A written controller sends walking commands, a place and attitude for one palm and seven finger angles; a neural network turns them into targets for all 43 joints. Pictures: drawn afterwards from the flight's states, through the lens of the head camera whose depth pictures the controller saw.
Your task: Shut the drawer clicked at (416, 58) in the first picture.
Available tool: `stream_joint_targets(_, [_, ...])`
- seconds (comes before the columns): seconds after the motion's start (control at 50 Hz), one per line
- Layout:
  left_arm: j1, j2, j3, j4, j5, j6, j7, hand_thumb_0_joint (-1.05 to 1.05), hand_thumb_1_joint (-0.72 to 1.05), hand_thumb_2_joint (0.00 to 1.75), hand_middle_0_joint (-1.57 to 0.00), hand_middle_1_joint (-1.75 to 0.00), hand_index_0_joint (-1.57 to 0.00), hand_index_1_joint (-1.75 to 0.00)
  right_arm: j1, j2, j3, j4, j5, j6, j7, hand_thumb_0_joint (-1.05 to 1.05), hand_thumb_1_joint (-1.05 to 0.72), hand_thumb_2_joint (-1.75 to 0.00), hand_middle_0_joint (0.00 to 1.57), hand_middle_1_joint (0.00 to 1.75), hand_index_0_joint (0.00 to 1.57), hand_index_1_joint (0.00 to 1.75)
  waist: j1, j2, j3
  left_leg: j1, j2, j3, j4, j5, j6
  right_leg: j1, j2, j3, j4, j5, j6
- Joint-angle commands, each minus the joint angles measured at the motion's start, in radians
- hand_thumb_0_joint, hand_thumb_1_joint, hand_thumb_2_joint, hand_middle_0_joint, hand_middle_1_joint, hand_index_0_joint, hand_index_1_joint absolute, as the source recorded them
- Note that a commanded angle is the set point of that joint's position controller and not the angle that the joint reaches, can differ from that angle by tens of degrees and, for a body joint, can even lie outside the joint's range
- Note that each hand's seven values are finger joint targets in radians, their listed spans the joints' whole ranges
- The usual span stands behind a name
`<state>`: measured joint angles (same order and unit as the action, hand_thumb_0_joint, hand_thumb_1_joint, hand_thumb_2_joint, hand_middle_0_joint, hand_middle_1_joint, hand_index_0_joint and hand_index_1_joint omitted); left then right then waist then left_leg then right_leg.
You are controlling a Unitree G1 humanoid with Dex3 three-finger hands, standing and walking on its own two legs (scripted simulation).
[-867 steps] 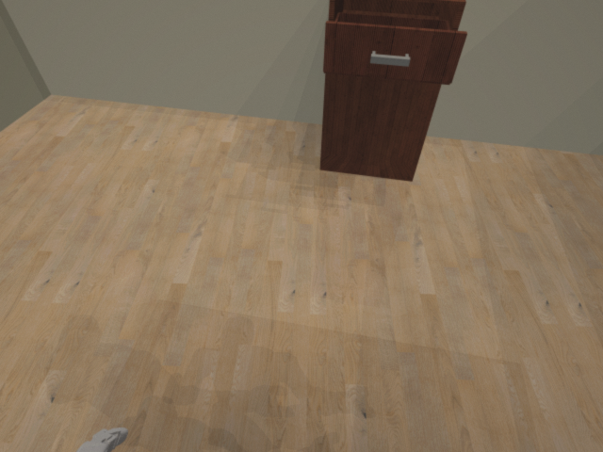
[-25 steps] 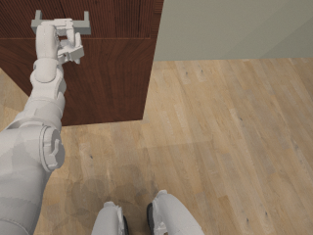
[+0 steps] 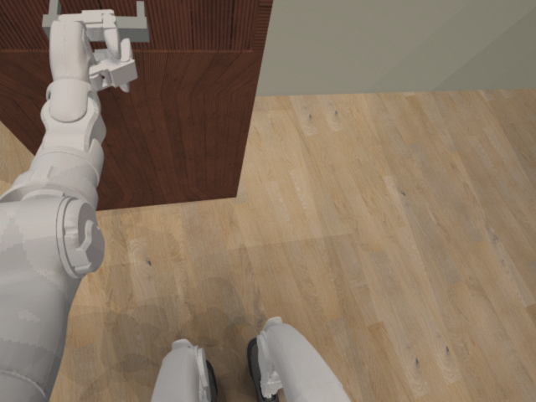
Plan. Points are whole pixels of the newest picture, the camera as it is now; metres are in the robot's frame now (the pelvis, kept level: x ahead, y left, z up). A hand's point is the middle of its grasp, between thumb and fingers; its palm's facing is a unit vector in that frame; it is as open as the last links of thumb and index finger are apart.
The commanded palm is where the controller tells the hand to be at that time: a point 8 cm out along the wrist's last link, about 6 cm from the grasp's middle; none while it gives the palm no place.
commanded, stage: pull the fist back off the drawer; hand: left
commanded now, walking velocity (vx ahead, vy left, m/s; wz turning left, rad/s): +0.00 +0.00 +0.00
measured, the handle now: (99, 18) +0.65 +0.12 +0.08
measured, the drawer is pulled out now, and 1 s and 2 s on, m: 0.00 0.00 0.00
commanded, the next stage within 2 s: draw the hand back to the body in 0.40 s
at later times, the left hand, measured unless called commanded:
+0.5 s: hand (133, 66) +0.58 +0.09 +0.07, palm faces -0.01 -1.00 -0.04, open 3.1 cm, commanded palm +0.54 +0.13 +0.08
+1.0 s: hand (50, 137) +0.41 +0.15 +0.16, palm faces -0.02 -1.00 -0.04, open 3.3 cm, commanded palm +0.38 +0.20 +0.17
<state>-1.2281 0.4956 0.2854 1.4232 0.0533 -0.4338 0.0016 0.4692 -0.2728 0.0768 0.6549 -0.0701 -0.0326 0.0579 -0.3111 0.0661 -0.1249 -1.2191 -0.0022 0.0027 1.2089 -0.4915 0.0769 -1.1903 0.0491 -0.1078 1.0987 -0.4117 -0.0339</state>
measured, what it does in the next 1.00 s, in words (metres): rises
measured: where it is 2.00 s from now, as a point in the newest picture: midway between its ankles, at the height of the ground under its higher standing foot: (237, 400)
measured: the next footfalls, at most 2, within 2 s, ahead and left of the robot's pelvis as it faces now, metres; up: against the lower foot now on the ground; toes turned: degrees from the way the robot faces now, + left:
none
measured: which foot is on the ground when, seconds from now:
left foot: down 0.00-1.00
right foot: down 0.00-1.00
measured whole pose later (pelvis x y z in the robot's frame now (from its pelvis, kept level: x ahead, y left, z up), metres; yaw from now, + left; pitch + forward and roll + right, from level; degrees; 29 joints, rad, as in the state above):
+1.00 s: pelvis +0.06 -0.02 +0.07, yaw +2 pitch +11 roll -2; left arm -0.24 0.25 0.15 0.42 -0.20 -0.27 -0.17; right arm 0.27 -0.29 0.00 0.50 0.06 0.03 0.02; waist -0.04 0.04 -0.13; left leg -0.58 -0.01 0.01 0.83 -0.45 0.04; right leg -0.58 0.06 -0.07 0.77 -0.39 -0.06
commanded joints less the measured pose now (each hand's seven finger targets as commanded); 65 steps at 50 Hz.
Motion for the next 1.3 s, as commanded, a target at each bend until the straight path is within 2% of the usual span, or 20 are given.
stream_joint_targets(0.0, [-0.648, 0.203, 0.062, -0.305, -0.037, -0.075, 0.042, 0.0, 0.9, 0.9, -1.4, -1.6, -1.4, -1.6, 0.216, -0.213, -0.078, -0.019, 0.0, 0.001, -0.006, 0.0, -0.9, -0.9, 0.2, 0.3, 0.2, 0.3, -0.045, 0.183, -0.532, 0.504, 0.035, -0.188, -0.186, 0.159, -0.05, 0.127, 0.012, 0.069, -0.121, 0.057, 0.005])
stream_joint_targets(0.22, [-0.456, 0.077, 0.012, -0.353, -0.042, -0.069, 0.044, 0.0, 0.9, 0.9, -1.4, -1.6, -1.4, -1.6, 0.19, -0.195, -0.095, -0.038, 0.008, 0.042, 0.014, 0.0, -0.9, -0.9, 0.2, 0.3, 0.2, 0.3, 0.005, 0.137, -0.514, 0.549, 0.037, -0.169, -0.186, 0.252, -0.057, 0.157, 0.013, 0.062, -0.121, 0.105, 0.004])
stream_joint_targets(0.28, [-0.399, 0.09, 0.028, -0.391, -0.043, -0.074, 0.043, 0.0, 0.9, 0.9, -1.4, -1.6, -1.4, -1.6, 0.184, -0.189, -0.096, -0.049, 0.011, 0.056, 0.013, 0.0, -0.9, -0.9, 0.2, 0.3, 0.2, 0.3, 0.031, 0.145, -0.54, 0.564, 0.031, -0.148, -0.185, 0.322, -0.058, 0.207, 0.014, 0.064, -0.121, 0.147, 0.002])
stream_joint_targets(0.36, [-0.402, 0.062, 0.007, -0.417, -0.041, -0.082, 0.047, 0.0, 0.9, 0.9, -1.4, -1.6, -1.4, -1.6, 0.178, -0.18, -0.102, -0.049, 0.014, 0.07, 0.012, 0.0, -0.9, -0.9, 0.2, 0.3, 0.2, 0.3, 0.017, 0.115, -0.527, 0.56, 0.029, -0.129, -0.174, 0.357, -0.05, 0.237, 0.015, 0.072, -0.129, 0.192, 0.007])
stream_joint_targets(0.48, [-0.316, 0.088, 0.044, -0.456, -0.053, -0.094, 0.035, 0.0, 0.9, 0.9, -1.4, -1.6, -1.4, -1.6, 0.17, -0.164, -0.106, -0.061, 0.02, 0.089, 0.005, 0.0, -0.9, -0.9, 0.2, 0.3, 0.2, 0.3, 0.052, 0.1, -0.569, 0.54, 0.013, -0.081, -0.163, 0.461, -0.044, 0.374, 0.014, 0.093, -0.13, 0.342, 0.007])
stream_joint_targets(0.52, [-0.177, 0.13, 0.096, -0.581, -0.077, -0.104, 0.02, 0.0, 0.9, 0.9, -1.4, -1.6, -1.4, -1.6, 0.155, -0.16, -0.113, -0.102, 0.028, 0.097, 0.007, 0.0, -0.9, -0.9, 0.2, 0.3, 0.2, 0.3, 0.127, 0.114, -0.691, 0.595, 0.005, -0.056, -0.187, 0.543, -0.046, 0.523, 0.015, 0.108, -0.14, 0.445, 0.003])
stream_joint_targets(0.56, [-0.02, 0.128, 0.099, -0.702, -0.108, -0.095, -0.006, 0.0, 0.9, 0.9, -1.4, -1.6, -1.4, -1.6, 0.131, -0.154, -0.116, -0.142, 0.044, 0.105, 0.009, 0.0, -0.9, -0.9, 0.2, 0.3, 0.2, 0.3, 0.176, 0.133, -0.766, 0.678, 0.004, -0.046, -0.217, 0.652, -0.053, 0.621, 0.014, 0.111, -0.158, 0.551, 0.0])
stream_joint_targets(0.62, [0.206, 0.014, 0.009, -0.806, -0.142, -0.032, -0.054, 0.0, 0.9, 0.9, -1.4, -1.6, -1.4, -1.6, 0.086, -0.137, -0.119, -0.184, 0.073, 0.114, 0.015, 0.0, -0.9, -0.9, 0.2, 0.3, 0.2, 0.3, 0.191, 0.044, -0.645, 0.638, 0.0, -0.017, -0.281, 0.629, -0.038, 0.733, 0.015, 0.111, -0.224, 0.618, 0.007])
stream_joint_targets(0.72, [0.464, -0.084, -0.043, -0.954, -0.236, 0.074, -0.117, 0.0, 0.9, 0.9, -1.4, -1.6, -1.4, -1.6, 0.021, -0.133, -0.122, -0.222, 0.113, 0.102, -0.003, 0.0, -0.9, -0.9, 0.2, 0.3, 0.2, 0.3, 0.204, -0.105, -0.439, 0.578, -0.01, 0.021, -0.374, 0.497, -0.021, 0.867, 0.001, 0.127, -0.316, 0.681, 0.026])
stream_joint_targets(0.74, [0.484, -0.097, -0.055, -0.982, -0.249, 0.081, -0.125, 0.0, 0.9, 0.9, -1.4, -1.6, -1.4, -1.6, 0.002, -0.132, -0.118, -0.227, 0.119, 0.094, -0.007, 0.0, -0.9, -0.9, 0.2, 0.3, 0.2, 0.3, 0.206, -0.065, -0.394, 0.602, -0.013, 0.026, -0.386, 0.491, -0.02, 0.858, -0.002, 0.13, -0.331, 0.672, 0.024])
stream_joint_targets(0.82, [0.576, -0.109, -0.092, -1.075, -0.256, 0.088, -0.145, 0.0, 0.9, 0.9, -1.4, -1.6, -1.4, -1.6, -0.054, -0.127, -0.113, -0.228, 0.124, 0.07, -0.022, 0.0, -0.9, -0.9, 0.2, 0.3, 0.2, 0.3, 0.209, -0.065, -0.287, 0.643, -0.014, 0.016, -0.426, 0.428, -0.021, 0.832, -0.007, 0.126, -0.373, 0.57, 0.025])
stream_joint_targets(0.84, [0.55, -0.102, -0.102, -1.15, -0.256, 0.08, -0.15, 0.0, 0.9, 0.9, -1.4, -1.6, -1.4, -1.6, -0.07, -0.123, -0.113, -0.236, 0.127, 0.061, -0.025, 0.0, -0.9, -0.9, 0.2, 0.3, 0.2, 0.3, 0.214, 0.001, -0.308, 0.691, -0.017, 0.017, -0.426, 0.457, -0.02, 0.836, -0.009, 0.13, -0.37, 0.58, 0.019])
stream_joint_targets(0.94, [0.638, -0.07, -0.088, -1.31, -0.28, 0.098, -0.178, 0.0, 0.9, 0.9, -1.4, -1.6, -1.4, -1.6, -0.157, -0.114, -0.102, -0.26, 0.132, 0.024, -0.047, 0.0, -0.9, -0.9, 0.2, 0.3, 0.2, 0.3, 0.242, 0.006, -0.324, 0.776, -0.015, -0.006, -0.461, 0.482, -0.022, 0.882, -0.013, 0.119, -0.385, 0.565, 0.013])
stream_joint_targets(0.98, [0.675, -0.072, -0.085, -1.337, -0.292, 0.12, -0.187, 0.0, 0.9, 0.9, -1.4, -1.6, -1.4, -1.6, -0.2, -0.111, -0.094, -0.27, 0.135, 0.009, -0.056, 0.0, -0.9, -0.9, 0.2, 0.3, 0.2, 0.3, 0.252, -0.008, -0.284, 0.79, -0.015, -0.015, -0.489, 0.444, -0.025, 0.878, -0.016, 0.112, -0.407, 0.514, 0.013])
stream_joint_targets(1.0, [0.73, 0.002, -0.118, -1.414, -0.19, 0.158, -0.09, 0.0, 0.9, 0.9, -1.4, -1.6, -1.4, -1.6, -0.293, -0.095, -0.1, -0.279, 0.135, 0.033, -0.076, 0.0, -0.9, -0.9, 0.2, 0.3, 0.2, 0.3, 0.307, -0.027, -0.302, 0.851, -0.011, -0.01, -0.551, 0.425, -0.031, 0.926, -0.045, 0.155, -0.466, 0.441, 0.009])
stream_joint_targets(1.02, [0.781, -0.051, -0.146, -1.453, -0.183, 0.19, -0.043, 0.0, 0.9, 0.9, -1.4, -1.6, -1.4, -1.6, -0.313, -0.083, -0.093, -0.296, 0.133, 0.037, -0.089, 0.0, -0.9, -0.9, 0.2, 0.3, 0.2, 0.3, 0.291, -0.027, -0.236, 0.861, -0.007, -0.008, -0.584, 0.384, -0.031, 0.916, -0.046, 0.15, -0.501, 0.393, 0.014])
stream_joint_targets(1.04, [0.82, -0.058, -0.149, -1.481, -0.185, 0.212, -0.022, 0.0, 0.9, 0.9, -1.4, -1.6, -1.4, -1.6, -0.321, -0.086, -0.089, -0.301, 0.131, 0.034, -0.097, 0.0, -0.9, -0.9, 0.2, 0.3, 0.2, 0.3, 0.296, -0.053, -0.208, 0.855, -0.007, -0.016, -0.598, 0.368, -0.029, 0.923, -0.045, 0.145, -0.518, 0.37, 0.013])
stream_joint_targets(1.06, [0.884, -0.071, -0.16, -1.478, -0.172, 0.233, -0.005, 0.0, 0.9, 0.9, -1.4, -1.6, -1.4, -1.6, -0.334, -0.082, -0.083, -0.29, 0.131, 0.038, -0.103, 0.0, -0.9, -0.9, 0.2, 0.3, 0.2, 0.3, 0.303, -0.021, -0.176, 0.869, -0.003, -0.012, -0.619, 0.357, -0.03, 0.935, -0.05, 0.146, -0.531, 0.353, 0.01])
stream_joint_targets(1.14, [1.002, -0.037, -0.114, -1.508, -0.159, 0.292, 0.04, 0.0, 0.9, 0.9, -1.4, -1.6, -1.4, -1.6, -0.371, -0.079, -0.07, -0.273, 0.126, 0.057, -0.127, 0.0, -0.9, -0.9, 0.2, 0.3, 0.2, 0.3, 0.315, -0.103, -0.079, 0.901, 0.001, -0.015, -0.688, 0.336, -0.026, 0.998, -0.05, 0.14, -0.604, 0.326, 0.011])
stream_joint_targets(1.28, [1.106, -0.055, -0.119, -1.743, -0.144, 0.326, 0.068, 0.0, 0.9, 0.9, -1.4, -1.6, -1.4, -1.6, -0.416, -0.064, -0.044, -0.263, 0.107, 0.024, -0.139, 0.0, -0.9, -0.9, 0.2, 0.3, 0.2, 0.3, 0.329, 0.014, -0.046, 1.074, 0.012, -0.04, -0.789, 0.405, -0.034, 1.053, -0.046, 0.114, -0.681, 0.331, -0.003])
